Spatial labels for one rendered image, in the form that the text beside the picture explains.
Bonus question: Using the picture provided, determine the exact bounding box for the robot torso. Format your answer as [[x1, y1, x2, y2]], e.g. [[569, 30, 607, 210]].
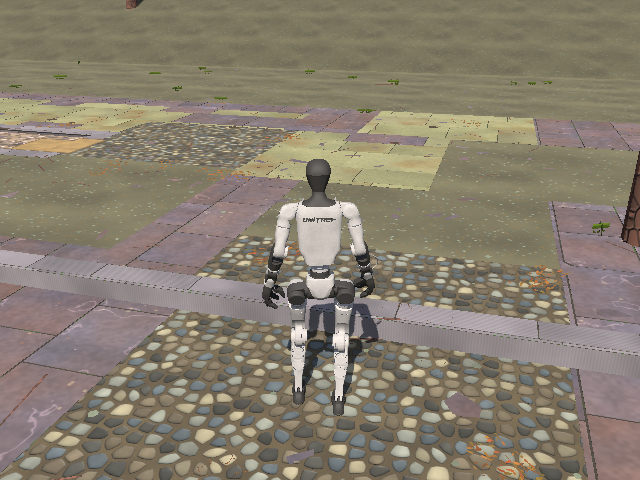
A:
[[295, 197, 343, 300]]

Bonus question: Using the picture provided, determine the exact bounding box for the robot right upper arm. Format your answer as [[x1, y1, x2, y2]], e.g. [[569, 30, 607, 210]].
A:
[[340, 201, 366, 256]]

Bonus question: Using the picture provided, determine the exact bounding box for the robot right hand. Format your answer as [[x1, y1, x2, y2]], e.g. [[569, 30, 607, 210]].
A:
[[353, 276, 375, 298]]

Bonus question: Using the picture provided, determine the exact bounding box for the robot left hand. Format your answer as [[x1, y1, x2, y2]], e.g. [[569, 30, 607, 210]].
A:
[[262, 285, 285, 309]]

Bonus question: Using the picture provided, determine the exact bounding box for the left robot forearm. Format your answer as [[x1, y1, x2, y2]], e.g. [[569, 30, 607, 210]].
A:
[[264, 243, 283, 288]]

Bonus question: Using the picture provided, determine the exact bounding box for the robot left upper arm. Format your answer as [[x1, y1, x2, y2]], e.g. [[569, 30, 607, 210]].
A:
[[273, 202, 298, 259]]

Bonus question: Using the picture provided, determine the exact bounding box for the left robot foot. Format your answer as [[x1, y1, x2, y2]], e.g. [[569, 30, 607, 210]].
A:
[[292, 380, 306, 405]]

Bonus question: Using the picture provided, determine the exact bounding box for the right robot forearm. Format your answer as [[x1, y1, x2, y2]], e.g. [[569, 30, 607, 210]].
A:
[[355, 241, 373, 280]]

